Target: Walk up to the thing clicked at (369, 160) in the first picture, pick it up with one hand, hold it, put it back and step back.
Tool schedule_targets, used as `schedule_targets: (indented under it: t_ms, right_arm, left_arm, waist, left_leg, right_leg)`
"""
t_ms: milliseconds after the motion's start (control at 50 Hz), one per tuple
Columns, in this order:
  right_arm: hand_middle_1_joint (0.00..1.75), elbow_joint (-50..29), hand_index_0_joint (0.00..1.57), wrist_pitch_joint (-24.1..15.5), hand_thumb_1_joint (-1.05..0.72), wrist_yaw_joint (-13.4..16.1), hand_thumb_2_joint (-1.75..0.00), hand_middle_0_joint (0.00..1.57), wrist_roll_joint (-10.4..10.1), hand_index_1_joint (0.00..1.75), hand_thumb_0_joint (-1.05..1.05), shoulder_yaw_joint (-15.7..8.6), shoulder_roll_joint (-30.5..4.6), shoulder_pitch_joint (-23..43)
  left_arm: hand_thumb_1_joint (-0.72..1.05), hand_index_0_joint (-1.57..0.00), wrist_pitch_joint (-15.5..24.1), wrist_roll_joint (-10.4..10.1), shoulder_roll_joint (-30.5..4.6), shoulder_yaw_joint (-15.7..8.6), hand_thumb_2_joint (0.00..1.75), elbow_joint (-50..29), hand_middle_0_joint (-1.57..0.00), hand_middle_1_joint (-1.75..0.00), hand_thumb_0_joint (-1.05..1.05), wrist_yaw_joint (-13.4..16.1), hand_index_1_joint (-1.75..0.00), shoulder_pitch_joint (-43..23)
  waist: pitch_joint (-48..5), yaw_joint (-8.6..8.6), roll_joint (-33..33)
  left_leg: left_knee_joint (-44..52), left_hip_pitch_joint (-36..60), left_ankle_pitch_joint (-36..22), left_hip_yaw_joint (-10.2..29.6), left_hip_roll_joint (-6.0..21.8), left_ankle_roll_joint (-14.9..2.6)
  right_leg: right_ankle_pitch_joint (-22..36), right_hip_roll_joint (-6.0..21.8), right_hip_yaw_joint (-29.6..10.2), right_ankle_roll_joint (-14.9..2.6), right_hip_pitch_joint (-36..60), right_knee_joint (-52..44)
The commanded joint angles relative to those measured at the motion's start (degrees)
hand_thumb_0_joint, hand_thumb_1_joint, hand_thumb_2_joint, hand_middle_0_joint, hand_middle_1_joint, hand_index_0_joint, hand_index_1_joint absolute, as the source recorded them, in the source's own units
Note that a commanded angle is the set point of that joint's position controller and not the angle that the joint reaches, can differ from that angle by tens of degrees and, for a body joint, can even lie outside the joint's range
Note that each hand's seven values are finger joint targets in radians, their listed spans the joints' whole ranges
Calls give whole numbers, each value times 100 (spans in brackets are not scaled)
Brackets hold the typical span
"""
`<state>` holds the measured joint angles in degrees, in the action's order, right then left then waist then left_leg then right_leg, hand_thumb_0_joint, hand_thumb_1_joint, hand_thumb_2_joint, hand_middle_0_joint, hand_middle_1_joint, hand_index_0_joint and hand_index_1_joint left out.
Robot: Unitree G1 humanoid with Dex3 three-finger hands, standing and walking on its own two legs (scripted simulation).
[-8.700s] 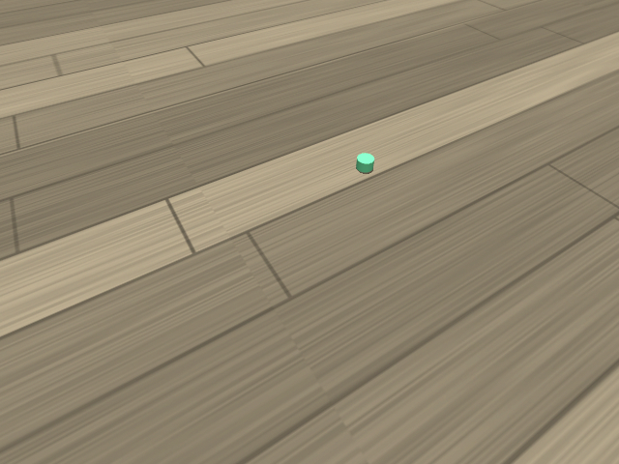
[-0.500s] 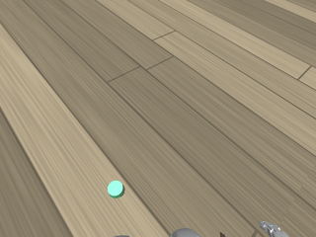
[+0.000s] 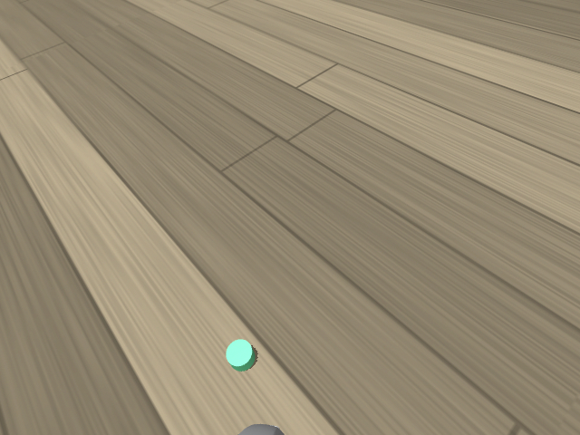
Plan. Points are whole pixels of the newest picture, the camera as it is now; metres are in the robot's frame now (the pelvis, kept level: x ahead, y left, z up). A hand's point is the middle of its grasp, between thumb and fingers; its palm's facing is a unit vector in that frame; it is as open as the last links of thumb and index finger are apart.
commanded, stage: walk up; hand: left
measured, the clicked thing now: (240, 355) +0.46 +0.26 -0.74
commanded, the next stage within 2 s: none
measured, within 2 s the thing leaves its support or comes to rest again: neither
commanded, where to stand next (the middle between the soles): +0.14 +0.02 m, yaw +0 degrees
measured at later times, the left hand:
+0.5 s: hand out of the picture +0.08 +0.30 -0.17, palm faces +0.06 -0.95 -0.29, open 7.3 cm
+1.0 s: hand out of the picture +0.10 +0.37 -0.17, palm faces -0.01 -0.92 -0.40, open 7.3 cm
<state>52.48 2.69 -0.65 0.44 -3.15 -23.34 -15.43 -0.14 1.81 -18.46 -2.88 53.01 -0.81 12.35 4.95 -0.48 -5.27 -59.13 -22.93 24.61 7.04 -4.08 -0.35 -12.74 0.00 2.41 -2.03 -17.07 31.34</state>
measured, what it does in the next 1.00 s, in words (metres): steps on the spot: left foot, then right foot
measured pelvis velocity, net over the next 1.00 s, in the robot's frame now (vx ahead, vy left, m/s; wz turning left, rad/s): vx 0.06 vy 0.07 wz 0.00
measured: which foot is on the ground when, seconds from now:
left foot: up 0.00-0.26, down 0.28-0.64, up 0.66-0.84, down 0.86-1.00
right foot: down 0.00-0.30, up 0.32-0.58, down 0.60-0.88, up 0.90-1.00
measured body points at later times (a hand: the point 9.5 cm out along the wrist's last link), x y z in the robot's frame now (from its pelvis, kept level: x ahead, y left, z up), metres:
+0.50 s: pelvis +0.03 +0.04 +0.00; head +0.06 +0.08 +0.44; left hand +0.08 +0.35 -0.15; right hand +0.14 -0.27 -0.09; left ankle +0.06 +0.15 -0.73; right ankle +0.02 -0.12 -0.69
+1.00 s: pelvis +0.06 +0.07 -0.01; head +0.11 +0.10 +0.43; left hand +0.10 +0.41 -0.14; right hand +0.17 -0.23 -0.12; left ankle +0.15 +0.18 -0.73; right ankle +0.02 -0.10 -0.68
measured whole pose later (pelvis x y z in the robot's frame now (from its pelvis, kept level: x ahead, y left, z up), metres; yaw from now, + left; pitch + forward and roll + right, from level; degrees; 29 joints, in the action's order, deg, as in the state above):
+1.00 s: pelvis +0.06 +0.07 -0.01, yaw +0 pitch -3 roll +0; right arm 52.2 -1.6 0.8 0.5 -2.3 -20.2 -8.0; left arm -3.9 -0.4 -26.0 -2.9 53.1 0.6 12.7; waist 10.1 -1.7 2.4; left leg -37.3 -22.5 11.5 -3.6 1.3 -1.9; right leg -29.8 -1.7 -8.7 -1.6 -21.1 61.9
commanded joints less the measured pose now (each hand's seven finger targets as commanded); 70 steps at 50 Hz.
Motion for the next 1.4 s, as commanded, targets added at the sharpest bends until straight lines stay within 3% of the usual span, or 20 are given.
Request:
schedule_targets:
  t_ms: [0,160,240,300,340,400,500,580,620,640,820,860,900,960,1240,1280,1300,1320,1340,1380]
  right_arm:
    - [30,-414,20,-236,-90,-125,-90,20,142,30,0,-390,-1420,-331]
    - [30,-436,20,-607,-90,-191,-90,20,97,30,0,-296,-1026,-369]
    - [30,9,20,-711,-90,144,-90,20,95,30,0,-374,-951,-1102]
    - [30,-562,20,-681,-90,291,-90,20,168,30,0,-337,-1629,-17]
    - [30,-544,20,-640,-90,297,-90,20,141,30,0,-289,-1542,392]
    - [30,-529,20,-675,-90,345,-90,20,73,30,0,-271,-1468,293]
    - [30,-516,20,-552,-90,186,-90,20,172,30,0,-325,-1488,305]
    - [30,-630,20,-320,-90,55,-90,20,32,30,0,-154,-967,580]
    - [30,-964,20,-430,-90,-30,-90,20,47,30,0,-122,-808,876]
    - [30,-952,20,-455,-90,28,-90,20,120,30,0,-221,-1149,1095]
    - [30,-178,20,-585,-90,10,-90,20,-63,30,0,-333,-870,-37]
    - [30,-46,20,-620,-90,195,-90,20,57,30,0,-481,-1584,-616]
    - [30,-340,20,-582,-90,275,-90,20,-23,30,0,-533,-1983,266]
    - [30,-467,20,-569,-90,385,-90,20,-10,30,0,-467,-1620,638]
    - [30,-707,20,-398,-90,274,-90,20,267,30,0,-488,-1839,794]
    - [30,-718,20,-281,-90,268,-90,20,218,30,0,-320,-1276,636]
    - [30,-770,20,-279,-90,287,-90,20,102,30,0,-195,-897,458]
    - [30,-681,20,-258,-90,363,-90,20,50,30,0,-226,-963,510]
    - [30,-599,20,-298,-90,392,-90,20,13,30,0,-378,-1397,611]
    - [30,-330,20,-379,-90,273,-90,20,-105,30,0,-325,-1283,275]
  left_arm:
    - [90,-20,412,28,-2021,-661,90,-472,-20,-30,0,137,-30,520]
    - [90,-20,337,32,-1913,-579,90,-791,-20,-30,0,-92,-30,215]
    - [90,-20,-22,-98,-1270,-324,90,-982,-20,-30,0,-88,-30,-380]
    - [90,-20,-201,-267,-1264,-250,90,-771,-20,-30,0,20,-30,6]
    - [90,-20,-231,-271,-1491,-281,90,-555,-20,-30,0,81,-30,44]
    - [90,-20,-233,-270,-1574,-293,90,-317,-20,-30,0,95,-30,230]
    - [90,-20,33,-211,-1489,-175,90,-149,-20,-30,0,20,-30,131]
    - [90,-20,393,-63,-1596,-217,90,194,-20,-30,0,225,-30,683]
    - [90,-20,504,44,-2447,-487,90,33,-20,-30,0,188,-30,862]
    - [90,-20,489,22,-2688,-549,90,-29,-20,-30,0,161,-30,822]
    - [90,-20,193,-203,-1572,-149,90,-477,-20,-30,0,107,-30,-250]
    - [90,-20,9,-276,-1121,-63,90,-682,-20,-30,0,155,-30,-78]
    - [90,-20,-292,-273,-1558,-165,90,-331,-20,-30,0,262,-30,586]
    - [90,-20,-389,-165,-1791,-329,90,-157,-20,-30,0,157,-30,734]
    - [90,-20,-348,-67,-1601,-556,90,-107,-20,-30,0,-213,-30,1362]
    - [90,-20,-264,6,-1705,-674,90,71,-20,-30,0,-146,-30,1552]
    - [90,-20,-249,126,-2088,-758,90,-169,-20,-30,0,-109,-30,1239]
    - [90,-20,-208,186,-2494,-752,90,-668,-20,-30,0,-51,-30,390]
    - [90,-20,-183,173,-2599,-722,90,-797,-20,-30,0,-25,-30,-145]
    - [90,-20,-4,106,-1920,-558,90,-731,-20,-30,0,33,-30,-434]
  waist:
    - [-639,-325,1563]
    - [26,-209,1908]
    - [-240,293,615]
    - [-56,-11,-345]
    - [165,-72,-396]
    - [-340,-93,-406]
    - [-769,220,-828]
    - [-932,-167,-32]
    - [-473,-388,1713]
    - [-45,-504,1621]
    - [-293,342,1294]
    - [-696,495,-202]
    - [-774,94,-18]
    - [-530,-123,288]
    - [-548,-267,-1142]
    - [-147,-434,480]
    - [148,-386,1972]
    - [529,-336,1839]
    - [736,-218,1494]
    - [617,52,995]
  left_leg:
    - [114,-1483,47,121,438,83]
    - [2010,-58,99,-829,447,44]
    - [3097,2019,-2015,-1108,232,88]
    - [4266,224,-1479,1963,2487,-1090]
    - [4193,-105,-1983,1710,2469,-1477]
    - [3472,854,-3518,653,2059,-1189]
    - [3504,1371,-1175,272,1568,-1053]
    - [1924,711,-2495,-355,1250,-642]
    - [506,-1980,635,-986,298,-224]
    - [312,-1902,773,-419,710,-156]
    - [2782,2040,-2340,-1134,312,-7]
    - [3496,2200,-3739,753,1861,-332]
    - [4139,1006,-1822,2392,2965,-1394]
    - [4021,914,-1578,1156,2264,-842]
    - [3773,-641,1261,-36,1996,-934]
    - [2143,-1500,1684,-680,1237,-493]
    - [727,-1889,1450,-1212,493,-149]
    - [-189,-1699,906,-349,93,67]
    - [-556,-972,525,147,346,-7]
    - [-334,-664,-247,82,338,-12]
  right_leg:
    - [-3192,1810,-2558,-987,1945,-1787]
    - [-1704,1349,-1150,-1026,673,-1782]
    - [-1212,667,-146,-462,-971,96]
    - [-1724,52,-715,45,-478,1882]
    - [-1941,158,-921,49,-210,2552]
    - [-1777,68,-988,48,-605,2749]
    - [-1530,112,-224,212,-252,910]
    - [285,181,-451,154,1243,-1061]
    - [-1053,1967,-3358,-996,2394,-1593]
    - [-697,2493,-3833,-1595,1790,-1457]
    - [1480,568,-449,-395,-733,586]
    - [-1252,-194,-599,-21,-1097,2306]
    - [-2174,-86,-1264,-18,-581,3416]
    - [-1627,-17,-1522,-36,-905,3865]
    - [-1957,39,-14,62,750,922]
    - [-1494,38,-452,-30,1022,-249]
    - [-3120,1108,-2435,-441,260,-1450]
    - [-4185,1895,-3672,-876,-1095,-2063]
    - [-4301,2172,-3755,-1247,-1916,-2225]
    - [-2162,1352,-2329,-907,-1282,-1490]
